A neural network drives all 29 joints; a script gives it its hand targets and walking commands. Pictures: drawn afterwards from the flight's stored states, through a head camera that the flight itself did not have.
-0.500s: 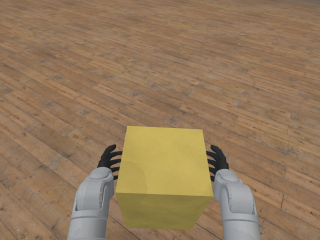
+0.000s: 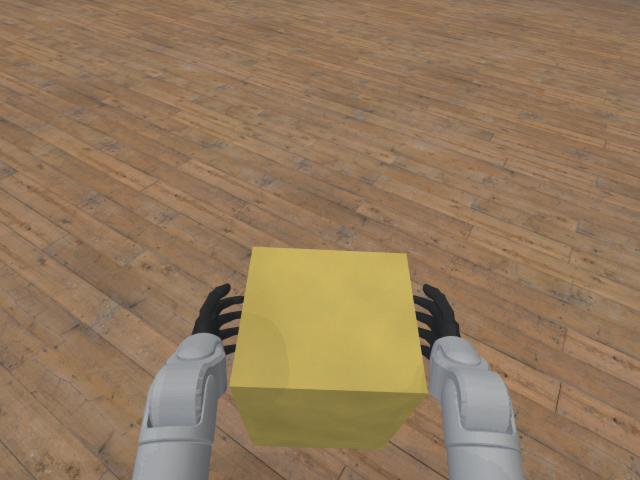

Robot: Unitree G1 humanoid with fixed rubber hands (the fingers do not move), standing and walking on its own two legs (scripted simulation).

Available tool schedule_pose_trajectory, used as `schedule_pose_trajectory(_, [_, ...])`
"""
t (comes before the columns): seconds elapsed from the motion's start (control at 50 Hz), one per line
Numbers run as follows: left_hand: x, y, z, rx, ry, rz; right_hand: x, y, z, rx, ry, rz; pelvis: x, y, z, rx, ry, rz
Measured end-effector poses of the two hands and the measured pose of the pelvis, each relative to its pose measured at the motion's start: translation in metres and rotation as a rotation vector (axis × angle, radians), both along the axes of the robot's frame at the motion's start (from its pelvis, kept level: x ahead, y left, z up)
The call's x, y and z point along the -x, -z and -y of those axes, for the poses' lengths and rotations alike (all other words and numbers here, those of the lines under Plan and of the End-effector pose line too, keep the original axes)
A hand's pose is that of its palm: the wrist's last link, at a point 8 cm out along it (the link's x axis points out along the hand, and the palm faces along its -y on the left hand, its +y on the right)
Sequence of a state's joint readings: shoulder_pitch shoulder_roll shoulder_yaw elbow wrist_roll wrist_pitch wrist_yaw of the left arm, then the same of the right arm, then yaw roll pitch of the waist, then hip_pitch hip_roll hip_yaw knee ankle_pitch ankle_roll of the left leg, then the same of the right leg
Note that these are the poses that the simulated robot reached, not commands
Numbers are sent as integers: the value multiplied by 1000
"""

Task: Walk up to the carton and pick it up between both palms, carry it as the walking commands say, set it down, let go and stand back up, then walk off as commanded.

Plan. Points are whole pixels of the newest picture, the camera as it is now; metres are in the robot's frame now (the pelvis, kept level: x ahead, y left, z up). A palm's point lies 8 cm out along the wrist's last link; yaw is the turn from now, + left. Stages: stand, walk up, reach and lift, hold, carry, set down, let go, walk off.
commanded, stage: hold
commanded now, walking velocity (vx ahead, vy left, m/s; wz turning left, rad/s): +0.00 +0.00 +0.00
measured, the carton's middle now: (323, 357) +0.30 -0.01 -0.02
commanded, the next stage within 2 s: set down in 0.44 s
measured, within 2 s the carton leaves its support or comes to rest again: neither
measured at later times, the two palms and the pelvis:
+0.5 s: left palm (204, 342) +0.27 +0.14 +0.06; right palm (442, 345) +0.27 -0.15 +0.06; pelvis -0.02 +0.00 +0.00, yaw -1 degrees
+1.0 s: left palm (221, 358) +0.29 +0.13 -0.01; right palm (430, 355) +0.30 -0.15 -0.01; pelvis -0.02 +0.00 -0.01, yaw -1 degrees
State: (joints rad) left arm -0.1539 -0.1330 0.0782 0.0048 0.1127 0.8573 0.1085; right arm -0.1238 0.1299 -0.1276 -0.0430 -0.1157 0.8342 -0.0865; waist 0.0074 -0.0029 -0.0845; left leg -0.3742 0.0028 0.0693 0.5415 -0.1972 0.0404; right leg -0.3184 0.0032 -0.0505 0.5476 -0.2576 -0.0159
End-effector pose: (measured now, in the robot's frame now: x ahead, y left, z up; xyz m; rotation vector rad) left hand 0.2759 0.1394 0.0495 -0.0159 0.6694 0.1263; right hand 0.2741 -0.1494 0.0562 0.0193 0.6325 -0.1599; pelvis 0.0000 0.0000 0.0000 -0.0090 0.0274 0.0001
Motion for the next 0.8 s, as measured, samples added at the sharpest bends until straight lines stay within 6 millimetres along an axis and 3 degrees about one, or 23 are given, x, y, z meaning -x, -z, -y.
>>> schedule_pose_trajectory(0.14, [1,17,1,-40,31,-45,3,20,1,22,-17,-48,3,-4,-2,-8,-5,112])
schedule_pose_trajectory(0.36, [-1,-6,-4,-15,9,29,-3,-7,-4,34,-31,28,10,-5,0,-12,10,185])
schedule_pose_trajectory(0.48, [2,-8,-3,-12,8,19,2,-6,-3,8,-14,17,18,-4,-2,-13,9,211])
schedule_pose_trajectory(0.64, [0,8,1,4,13,-24,8,15,1,-21,24,-24,25,1,-7,-5,33,212])
schedule_pose_trajectory(0.8, [-11,25,8,2,13,-37,-7,26,7,4,4,-34,25,7,-6,-8,46,189])
